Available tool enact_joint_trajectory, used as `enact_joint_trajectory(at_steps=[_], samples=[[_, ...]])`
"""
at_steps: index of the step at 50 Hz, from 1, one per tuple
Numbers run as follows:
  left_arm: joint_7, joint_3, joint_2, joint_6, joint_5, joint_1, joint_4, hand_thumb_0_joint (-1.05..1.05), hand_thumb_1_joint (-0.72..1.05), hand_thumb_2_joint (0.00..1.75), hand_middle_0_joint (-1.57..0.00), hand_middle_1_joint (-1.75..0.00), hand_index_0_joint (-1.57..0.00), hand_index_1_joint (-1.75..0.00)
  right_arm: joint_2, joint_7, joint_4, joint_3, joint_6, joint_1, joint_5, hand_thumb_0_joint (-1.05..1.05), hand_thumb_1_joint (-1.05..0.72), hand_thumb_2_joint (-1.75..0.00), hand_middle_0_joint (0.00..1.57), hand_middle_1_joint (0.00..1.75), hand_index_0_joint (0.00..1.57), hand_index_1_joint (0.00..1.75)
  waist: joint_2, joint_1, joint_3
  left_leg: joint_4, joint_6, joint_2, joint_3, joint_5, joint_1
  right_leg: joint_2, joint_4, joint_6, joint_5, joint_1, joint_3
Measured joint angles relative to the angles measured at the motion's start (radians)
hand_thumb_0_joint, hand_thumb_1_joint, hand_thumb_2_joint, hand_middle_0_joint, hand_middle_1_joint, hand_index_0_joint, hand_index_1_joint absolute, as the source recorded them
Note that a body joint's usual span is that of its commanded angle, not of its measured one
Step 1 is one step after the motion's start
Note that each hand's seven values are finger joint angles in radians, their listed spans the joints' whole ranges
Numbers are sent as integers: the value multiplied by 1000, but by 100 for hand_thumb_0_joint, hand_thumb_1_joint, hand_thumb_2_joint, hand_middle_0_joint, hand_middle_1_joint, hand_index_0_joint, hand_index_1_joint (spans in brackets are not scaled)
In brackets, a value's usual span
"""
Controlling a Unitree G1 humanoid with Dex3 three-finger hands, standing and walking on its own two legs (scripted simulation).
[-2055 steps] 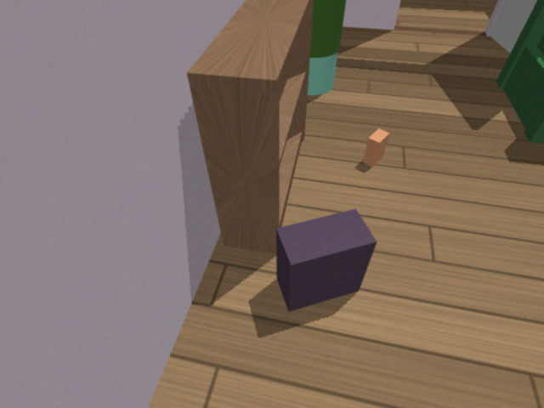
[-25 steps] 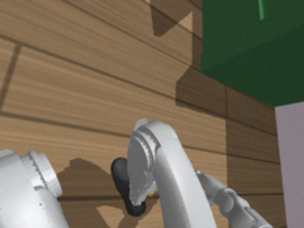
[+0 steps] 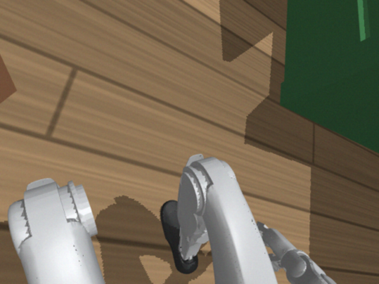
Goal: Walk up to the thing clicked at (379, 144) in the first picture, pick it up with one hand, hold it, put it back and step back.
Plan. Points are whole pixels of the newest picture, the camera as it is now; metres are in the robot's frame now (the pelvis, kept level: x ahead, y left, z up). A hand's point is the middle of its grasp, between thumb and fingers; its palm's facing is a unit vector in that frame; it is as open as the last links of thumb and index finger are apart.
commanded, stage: open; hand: left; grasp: from above
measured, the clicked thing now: out of the picture +0.51 +0.36 -0.22
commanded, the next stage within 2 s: withdraw in 0.04 s
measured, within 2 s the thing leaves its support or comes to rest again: neither
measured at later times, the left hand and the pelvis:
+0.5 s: hand out of the picture +0.46 +0.45 -0.12, palm faces +0.63 -0.77 -0.07, open 16.8 cm; pelvis +0.01 +0.00 +0.00, yaw +0 degrees
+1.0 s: hand out of the picture +0.42 +0.49 -0.12, palm faces +0.64 -0.75 -0.17, open 16.6 cm; pelvis +0.00 +0.00 +0.00, yaw +0 degrees
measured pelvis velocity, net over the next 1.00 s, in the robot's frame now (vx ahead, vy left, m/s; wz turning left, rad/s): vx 0.00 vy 0.00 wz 0.00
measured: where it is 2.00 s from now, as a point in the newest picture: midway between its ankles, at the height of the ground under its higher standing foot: (137, 267)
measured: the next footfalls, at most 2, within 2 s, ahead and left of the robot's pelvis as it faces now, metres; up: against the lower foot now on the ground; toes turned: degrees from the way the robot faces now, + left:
none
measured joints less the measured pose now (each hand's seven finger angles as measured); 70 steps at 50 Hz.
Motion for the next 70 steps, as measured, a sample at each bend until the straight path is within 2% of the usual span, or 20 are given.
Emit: enact_joint_trajectory(at_steps=[4,9,13,16,21,23,26,29,34,37,41,46,48,51,54,56,60,63,65,70], samples=[[0,21,-40,-4,3,-7,-7,-1,-56,7,-18,-19,-23,-15,8,-2,-2,0,-10,0,5,0,-85,-88,21,30,21,30,-18,2,0,-2,-4,-3,-1,-1,3,-3,0,-5,-3,3,-2],[32,45,-61,-16,48,-7,-36,-1,-59,3,-17,-16,-22,-12,16,-1,-7,-2,-10,-9,-8,0,-85,-88,21,30,21,30,-40,-6,4,1,-13,-11,-10,-5,7,-8,4,-8,-11,9,-9],[56,47,-72,-26,61,-11,-66,-2,-59,5,-16,-15,-20,-12,16,3,-1,-11,-10,-17,-22,0,-85,-88,21,30,21,30,-42,-7,10,3,-15,-14,-10,-9,4,-11,7,-9,-18,8,-9],[76,29,-84,-34,54,-16,-77,-2,-58,8,-15,-16,-19,-13,15,11,7,-19,-13,-18,-31,0,-85,-88,21,30,21,30,-34,-6,13,5,-13,-15,-6,-12,-1,-12,10,-8,-22,4,-6],[102,-30,-131,-30,56,-11,-73,-1,-56,13,-15,-19,-18,-16,15,24,9,-32,-17,-13,-37,0,-84,-88,21,30,21,30,-12,-10,17,7,-10,-14,2,-13,-9,-14,16,-3,-26,-4,1],[112,-33,-155,-32,59,-7,-75,-1,-55,14,-14,-20,-18,-17,18,29,8,-30,-18,-14,-37,0,-84,-88,21,30,21,30,-8,-16,20,9,-11,-13,1,-13,-9,-13,18,-1,-25,-6,1],[137,0,-175,-44,66,-9,-78,-1,-53,15,-13,-20,-17,-17,25,36,5,-19,-19,-19,-41,0,-84,-88,21,30,21,30,-14,-32,28,14,-17,-12,-7,-12,-7,-10,22,4,-20,-8,-3],[171,44,-167,-53,82,-25,-85,-1,-52,16,-13,-20,-16,-17,32,39,4,-5,-15,-20,-47,0,-84,-88,21,30,21,30,-29,-48,35,20,-25,-11,-15,-12,-3,-7,28,2,-13,-13,-8],[205,92,-82,-47,118,-46,-82,-2,-51,17,-13,-20,-16,-18,29,33,3,11,5,-16,-55,0,-84,-88,21,30,21,30,-39,-70,46,25,-35,-10,-24,-10,-3,-4,34,-1,-6,-19,-13],[192,94,-11,-30,117,-45,-55,-1,-52,17,-12,-20,-15,-18,17,24,-1,15,17,-9,-54,0,-85,-88,21,30,21,30,-29,-72,50,22,-32,-7,-22,-9,-8,-2,31,1,-3,-25,-11],[134,68,58,-17,85,-29,5,-1,-52,18,-11,-21,-15,-18,-4,11,1,20,25,-1,-44,0,-85,-88,21,30,21,30,-8,-62,53,15,-21,-1,-13,-9,-13,1,21,7,-2,-28,-5],[31,45,66,-23,32,10,49,-1,-49,18,-12,-23,-17,-20,-17,-1,2,22,16,0,-27,0,-84,-88,21,30,21,30,-5,-41,54,10,-11,5,-10,-12,-9,5,10,10,-1,-20,-4],[34,50,72,10,88,11,91,-1,-48,17,-13,-23,-17,-19,-5,2,5,4,16,-2,-11,0,-86,-88,21,30,21,30,-16,-39,47,5,-11,7,-6,-12,-5,5,7,7,-1,-17,-2],[66,72,44,117,138,7,95,-1,-48,14,-13,-19,-16,-16,9,7,0,-18,29,3,12,0,-90,-90,21,30,21,30,-34,-31,28,-9,-14,8,0,-9,1,2,-2,1,1,-15,1],[96,116,-21,226,186,39,-26,-1,-49,11,-12,-16,-15,-14,20,17,-9,-50,41,22,32,0,-93,-90,21,30,21,30,-44,-16,-5,-27,-22,1,4,-4,7,-7,-11,-10,-1,-9,1],[118,115,-62,281,202,81,-135,-1,-49,10,-11,-14,-13,-12,31,25,-11,-82,48,37,45,0,-93,-91,21,30,21,30,-40,-7,-36,-44,-28,-5,9,-1,14,-16,-21,-16,-7,-1,2],[170,49,-149,356,201,165,-351,-2,-49,9,-9,-10,-10,-9,50,34,17,-167,45,67,74,0,-92,-90,21,30,21,30,-1,27,-111,-93,-26,-13,37,7,27,-35,-52,-24,-18,15,17],[203,-43,-209,392,184,229,-435,-1,-50,9,-8,-8,-8,-8,53,39,42,-229,41,82,101,0,-92,-90,21,30,21,30,60,60,-168,-139,-12,-16,71,15,38,-48,-85,-27,-25,29,37],[210,-99,-254,420,171,301,-472,-1,-51,8,-7,-7,-7,-7,54,40,50,-265,41,84,123,0,-91,-90,20,30,21,30,107,80,-201,-172,0,-13,95,19,49,-52,-112,-28,-25,38,53],[208,-182,-419,509,154,470,-614,-1,-55,4,-6,-5,-5,-5,68,41,50,-348,36,94,184,0,-91,-90,20,30,20,30,183,135,-272,-273,20,-2,164,31,91,-61,-185,-28,-18,56,103]])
